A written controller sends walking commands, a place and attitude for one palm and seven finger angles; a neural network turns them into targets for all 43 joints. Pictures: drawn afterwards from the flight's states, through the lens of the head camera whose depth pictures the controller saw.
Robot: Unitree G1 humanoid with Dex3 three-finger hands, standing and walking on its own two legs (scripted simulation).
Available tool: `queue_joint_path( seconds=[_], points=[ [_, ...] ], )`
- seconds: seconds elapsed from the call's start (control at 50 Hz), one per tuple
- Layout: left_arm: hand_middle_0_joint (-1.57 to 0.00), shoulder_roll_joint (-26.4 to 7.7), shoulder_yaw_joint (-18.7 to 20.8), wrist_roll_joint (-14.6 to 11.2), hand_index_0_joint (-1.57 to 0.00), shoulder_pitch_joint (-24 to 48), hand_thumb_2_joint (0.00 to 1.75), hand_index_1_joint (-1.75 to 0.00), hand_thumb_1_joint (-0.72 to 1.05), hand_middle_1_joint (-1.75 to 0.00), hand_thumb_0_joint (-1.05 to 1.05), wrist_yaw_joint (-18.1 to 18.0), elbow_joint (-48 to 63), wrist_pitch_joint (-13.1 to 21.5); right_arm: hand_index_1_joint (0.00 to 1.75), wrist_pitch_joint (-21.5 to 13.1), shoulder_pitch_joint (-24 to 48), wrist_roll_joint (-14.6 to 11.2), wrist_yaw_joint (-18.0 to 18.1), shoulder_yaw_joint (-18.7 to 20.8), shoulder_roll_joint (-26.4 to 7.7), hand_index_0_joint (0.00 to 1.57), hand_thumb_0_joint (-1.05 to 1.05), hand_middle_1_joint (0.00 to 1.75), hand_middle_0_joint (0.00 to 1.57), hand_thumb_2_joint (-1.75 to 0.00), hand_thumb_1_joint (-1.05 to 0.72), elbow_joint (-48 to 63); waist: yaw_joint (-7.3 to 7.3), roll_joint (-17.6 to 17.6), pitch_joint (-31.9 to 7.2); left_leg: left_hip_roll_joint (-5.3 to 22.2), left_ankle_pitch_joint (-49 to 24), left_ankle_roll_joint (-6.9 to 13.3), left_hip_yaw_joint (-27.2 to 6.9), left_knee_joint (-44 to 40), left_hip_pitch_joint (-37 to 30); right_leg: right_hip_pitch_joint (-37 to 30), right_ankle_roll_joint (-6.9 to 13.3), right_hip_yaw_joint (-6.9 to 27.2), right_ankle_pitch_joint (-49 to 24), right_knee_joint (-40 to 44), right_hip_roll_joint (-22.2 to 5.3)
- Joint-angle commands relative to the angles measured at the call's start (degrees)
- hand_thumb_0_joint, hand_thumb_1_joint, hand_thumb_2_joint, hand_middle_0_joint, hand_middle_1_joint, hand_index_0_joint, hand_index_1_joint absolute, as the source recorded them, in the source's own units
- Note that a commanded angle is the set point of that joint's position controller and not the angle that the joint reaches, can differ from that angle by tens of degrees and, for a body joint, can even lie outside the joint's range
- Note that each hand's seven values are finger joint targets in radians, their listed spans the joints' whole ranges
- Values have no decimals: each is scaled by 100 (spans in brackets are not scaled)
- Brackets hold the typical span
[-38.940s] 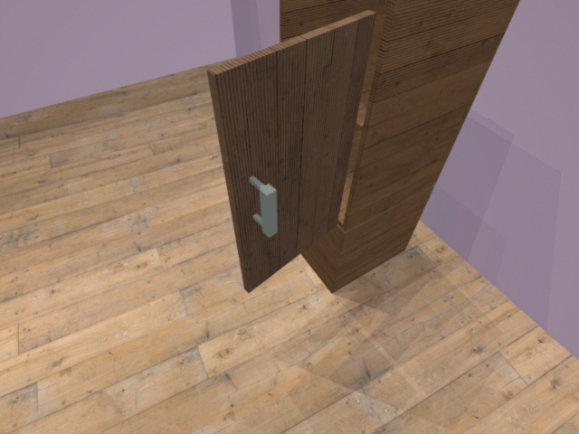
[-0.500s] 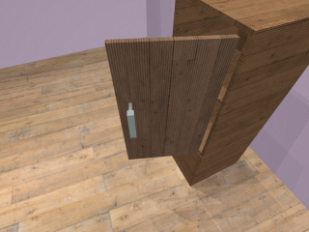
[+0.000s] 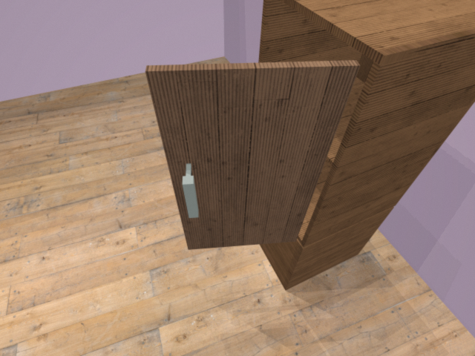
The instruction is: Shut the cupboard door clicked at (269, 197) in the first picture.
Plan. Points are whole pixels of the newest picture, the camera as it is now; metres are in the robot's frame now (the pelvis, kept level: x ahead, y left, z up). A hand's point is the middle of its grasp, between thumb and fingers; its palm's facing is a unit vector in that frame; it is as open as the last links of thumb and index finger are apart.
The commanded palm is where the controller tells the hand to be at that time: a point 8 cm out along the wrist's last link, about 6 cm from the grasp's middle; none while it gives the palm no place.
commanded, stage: raise the hand and make a fist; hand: left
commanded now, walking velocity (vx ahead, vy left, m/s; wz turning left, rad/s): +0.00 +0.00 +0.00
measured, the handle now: (191, 190) +0.44 +0.13 -0.02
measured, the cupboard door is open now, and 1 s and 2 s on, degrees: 70 70 70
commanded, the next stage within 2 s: none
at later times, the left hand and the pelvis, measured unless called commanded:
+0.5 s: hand out of the picture +0.14 +0.17 -0.08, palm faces +0.17 -0.98 +0.01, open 6.3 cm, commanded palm +0.11 +0.22 -0.06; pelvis -0.05 -0.05 -0.10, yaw +4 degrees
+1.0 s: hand (129, 333) +0.16 +0.19 -0.04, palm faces +0.17 -0.99 -0.03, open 3.9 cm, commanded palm +0.13 +0.23 -0.04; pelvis -0.05 -0.02 -0.10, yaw +3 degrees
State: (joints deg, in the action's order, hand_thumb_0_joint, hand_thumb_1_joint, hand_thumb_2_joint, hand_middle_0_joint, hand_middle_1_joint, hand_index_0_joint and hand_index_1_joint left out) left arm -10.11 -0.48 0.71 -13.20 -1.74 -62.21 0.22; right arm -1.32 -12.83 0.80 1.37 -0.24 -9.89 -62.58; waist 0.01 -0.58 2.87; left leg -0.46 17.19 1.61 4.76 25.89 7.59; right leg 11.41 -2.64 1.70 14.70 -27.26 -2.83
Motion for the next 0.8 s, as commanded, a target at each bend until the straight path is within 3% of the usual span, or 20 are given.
queue_joint_path(
  seconds=[0.0,0.06,0.08,0.1,0.12,0.14,0.16,0.18,0.2,0.22,0.24,0.26,0.32,0.36,0.44,0.5,0.58,0.64,0.7,0.78],
  points=[
    [-20,-715,115,9,-20,-263,90,-30,90,-30,0,-34,202,97,30,-56,-274,-12,23,101,-633,20,0,30,20,-90,-90,148,14,2,-147,582,-1277,7,-533,-521,119,-100,382,269,-1491,296,-350],
    [-20,-708,116,10,-20,-241,90,-30,90,-30,0,-34,215,100,30,-55,-259,-10,27,99,-634,20,0,30,20,-90,-90,115,13,47,-106,581,-1322,-8,-525,-518,120,-97,384,264,-1552,318,-345],
    [-20,-749,130,58,-20,-700,90,-30,90,-30,0,-266,-8,164,30,-81,-29,-89,-8,169,-835,20,0,30,20,-90,-90,456,94,-273,-216,813,-2319,-152,-390,488,321,-152,291,283,-3043,66,-552],
    [-20,-4530,3025,-453,-20,4596,90,-30,90,-30,0,-479,9620,1707,30,-1206,-602,-148,559,440,-1951,20,0,30,20,-90,-90,1959,-589,439,-2683,569,-3912,-169,-705,928,-1295,-524,366,-241,-2791,-1430,102],
    [-22,-1071,335,-592,-22,-14,90,-32,90,-32,0,-570,7201,1136,30,-1635,-135,-532,656,96,-1136,20,0,30,20,-90,-90,2027,-186,2486,-3003,482,-4087,-263,-896,717,-1724,786,294,-629,-503,-2062,373],
    [-24,280,-52,-1025,-24,-1435,90,-34,90,-34,0,-572,7124,372,30,-1836,232,-369,475,109,-854,20,0,30,20,-90,-90,2247,27,2224,-2396,473,-4490,-459,-815,357,-952,777,311,-712,178,-2129,291],
    [-25,-125,259,-884,-25,-554,90,-36,90,-36,0,-604,6716,482,30,-1961,-56,-312,283,290,-828,20,0,30,20,-90,-90,2113,-216,965,-1047,434,-3571,-413,-765,276,267,1274,281,-663,113,-1448,200],
    [-27,-121,483,-917,-27,-321,90,-38,90,-38,0,-499,6377,724,30,-1980,7,-236,190,440,-990,20,0,30,20,-90,-90,2317,-264,452,-54,265,-2147,-406,-762,629,1207,1495,326,-744,-198,-937,186],
    [-29,-366,940,-917,-29,-670,90,-40,90,-40,0,-349,5723,1095,30,-1969,30,-164,142,483,-1041,20,0,30,20,-90,-90,2443,-217,-349,235,110,-1120,-339,-740,974,1996,1733,337,-784,-221,-789,144],
    [-31,-258,1131,-1021,-31,-1301,90,-42,90,-42,0,-108,5193,1586,30,-1964,131,-99,92,508,-1024,20,0,30,20,-90,-90,2589,-113,-1161,148,23,-699,-262,-686,1345,2449,2034,315,-756,-60,-971,156],
    [-33,-88,1253,-1122,-33,-1984,90,-44,90,-44,0,257,4785,2073,30,-1965,142,-107,-6,544,-993,20,0,30,20,-90,-90,2744,144,-948,-109,-47,-1063,-311,-605,1683,2659,1995,403,-751,-629,-1424,177],
    [-35,42,1343,-1273,-35,-2284,90,-46,90,-46,0,636,4672,2637,30,-1961,185,-54,-91,586,-938,20,0,30,20,-90,-90,2852,311,-1442,-694,-75,-1050,-357,-503,2108,2992,2138,397,-748,-774,-1976,198],
    [-40,-426,1767,-1691,-40,-1833,90,-52,90,-52,0,1805,4641,4002,30,-1998,422,-47,-186,659,-1035,20,0,30,20,-90,-90,3299,411,-1022,-1365,-228,-49,-341,-310,3125,4184,2643,390,-74,20,-2668,33],
    [-44,-833,1981,-1879,-44,-1541,90,-56,90,-56,0,2161,5090,3844,30,-1904,568,-147,-171,641,-1111,20,0,30,20,-90,-90,3796,538,-213,-1850,-299,243,-229,-184,3358,4431,2485,416,379,679,-2613,-65],
    [-51,-1175,1964,-2096,-51,-158,90,-64,90,-64,0,2036,6809,3361,30,-1860,585,-235,69,549,-1078,20,0,30,20,-90,-90,4290,238,-167,-2287,-186,873,-60,-286,3838,4768,2837,305,824,2326,-2327,-34],
    [-57,-1092,1636,-1932,-57,365,90,-70,90,-70,0,1704,7914,3562,30,-1898,362,-180,212,486,-1032,20,0,30,20,-90,-90,4191,-13,265,-2396,-66,926,11,-378,3961,4514,3171,338,669,2456,-2376,59],
    [-64,-1010,1311,-1810,-64,211,90,-78,90,-78,0,1740,7779,3377,30,-1883,201,-188,363,410,-1088,20,0,30,20,-90,-90,3963,-214,199,-2254,21,880,25,-530,3995,4583,3358,341,398,2070,-2590,177],
    [-69,-998,1319,-1842,-69,-78,90,-84,90,-84,0,1886,7157,2774,30,-1805,230,-246,407,349,-1095,20,0,30,20,-90,-90,3942,-90,273,-2047,7,914,2,-573,3847,4710,3280,351,305,2097,-2535,198],
    [-75,-1068,1621,-1917,-75,-579,90,-90,90,-90,0,1835,7160,2261,30,-1707,271,-281,368,364,-1012,20,0,30,20,-90,-90,4067,163,97,-2485,-24,553,-35,-564,3681,4605,2755,310,261,1628,-2543,139],
    [-82,-952,1711,-1879,-82,-797,90,-98,90,-98,0,1453,7469,2159,30,-1599,339,-214,277,349,-878,20,0,30,20,-90,-90,4143,291,65,-2537,-27,150,-66,-611,3395,4331,2598,319,-84,853,-2760,188]
  ],
)
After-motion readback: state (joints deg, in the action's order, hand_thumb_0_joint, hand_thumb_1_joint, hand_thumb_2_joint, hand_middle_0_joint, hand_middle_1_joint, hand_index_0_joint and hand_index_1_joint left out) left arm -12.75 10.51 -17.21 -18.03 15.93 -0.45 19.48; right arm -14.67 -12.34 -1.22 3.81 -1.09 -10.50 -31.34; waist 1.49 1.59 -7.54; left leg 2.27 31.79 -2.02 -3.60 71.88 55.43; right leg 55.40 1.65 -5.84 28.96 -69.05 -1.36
